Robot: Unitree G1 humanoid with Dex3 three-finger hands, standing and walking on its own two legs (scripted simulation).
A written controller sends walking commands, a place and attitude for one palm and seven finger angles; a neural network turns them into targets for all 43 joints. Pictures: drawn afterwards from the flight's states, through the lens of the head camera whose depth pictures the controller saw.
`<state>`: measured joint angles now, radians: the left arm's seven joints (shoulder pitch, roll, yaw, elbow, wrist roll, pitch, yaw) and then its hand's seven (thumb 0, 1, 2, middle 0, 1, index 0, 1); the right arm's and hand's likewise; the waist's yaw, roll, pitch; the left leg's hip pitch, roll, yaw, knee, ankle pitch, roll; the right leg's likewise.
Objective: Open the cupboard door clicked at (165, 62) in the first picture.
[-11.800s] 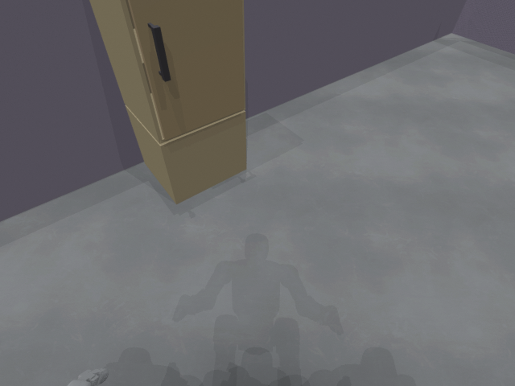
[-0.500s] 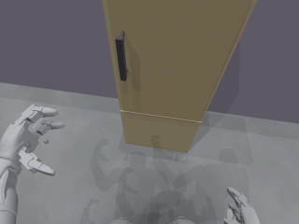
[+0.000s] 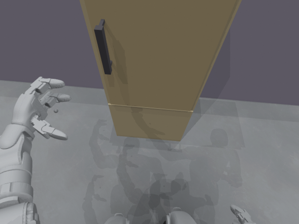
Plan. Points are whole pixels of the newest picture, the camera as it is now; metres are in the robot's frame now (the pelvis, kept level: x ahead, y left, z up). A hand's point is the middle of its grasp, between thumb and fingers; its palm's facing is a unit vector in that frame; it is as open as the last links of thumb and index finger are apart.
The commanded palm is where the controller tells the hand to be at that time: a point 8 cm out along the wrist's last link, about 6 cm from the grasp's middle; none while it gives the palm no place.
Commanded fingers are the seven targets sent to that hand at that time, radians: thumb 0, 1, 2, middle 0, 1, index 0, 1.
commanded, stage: move the hooked fingers beside the handle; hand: left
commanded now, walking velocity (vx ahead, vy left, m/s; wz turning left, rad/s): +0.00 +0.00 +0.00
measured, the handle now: (105, 48) +0.64 +0.15 +0.07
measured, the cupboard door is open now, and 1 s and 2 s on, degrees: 0 0 0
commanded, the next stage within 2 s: none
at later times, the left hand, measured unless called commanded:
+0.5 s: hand (72, 84) +0.47 +0.22 +0.07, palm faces -0.11 -0.99 -0.04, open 14.0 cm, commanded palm +0.46 +0.27 +0.07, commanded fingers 0.00 -0.50 0.30 -0.30 -1.20 -0.30 -1.20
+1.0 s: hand (83, 60) +0.57 +0.21 +0.08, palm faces -0.12 -0.99 -0.01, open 14.0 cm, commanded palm +0.57 +0.25 +0.07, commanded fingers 0.00 -0.50 0.30 -0.30 -1.20 -0.30 -1.20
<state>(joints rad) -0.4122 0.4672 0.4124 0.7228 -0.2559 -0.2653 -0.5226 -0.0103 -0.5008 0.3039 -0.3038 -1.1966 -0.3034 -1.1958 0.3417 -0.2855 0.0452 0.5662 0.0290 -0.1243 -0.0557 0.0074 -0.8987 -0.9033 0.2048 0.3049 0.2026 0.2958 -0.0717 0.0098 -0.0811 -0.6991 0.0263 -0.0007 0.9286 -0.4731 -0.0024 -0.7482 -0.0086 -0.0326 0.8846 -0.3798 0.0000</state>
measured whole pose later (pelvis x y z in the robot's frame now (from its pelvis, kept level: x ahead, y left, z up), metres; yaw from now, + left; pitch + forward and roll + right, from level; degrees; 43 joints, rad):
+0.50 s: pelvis +0.00 -0.01 -0.01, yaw +0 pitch +19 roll -1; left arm -0.81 0.60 0.43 1.13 -0.14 -0.33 -0.49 -0.01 -0.50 0.30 -0.30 -1.20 -0.30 -1.20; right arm 0.36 -0.29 0.05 0.59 0.02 -0.01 -0.04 0.00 -0.90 -0.90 0.20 0.30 0.20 0.30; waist -0.15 0.01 -0.08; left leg -0.83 0.04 -0.01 0.99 -0.48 -0.01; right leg -0.87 0.01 -0.04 0.93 -0.38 -0.01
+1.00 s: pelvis -0.01 +0.01 -0.03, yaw -2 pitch +26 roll -4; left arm -1.18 0.79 0.46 1.34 -0.02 -0.29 -0.43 -0.01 -0.50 0.30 -0.30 -1.20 -0.30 -1.20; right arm 0.44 -0.29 0.08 0.60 -0.02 0.06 -0.02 0.00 -0.90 -0.90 0.20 0.30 0.20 0.30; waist -0.27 0.03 -0.07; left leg -1.03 0.05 -0.01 1.07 -0.51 0.01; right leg -1.05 0.02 -0.04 0.95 -0.37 0.01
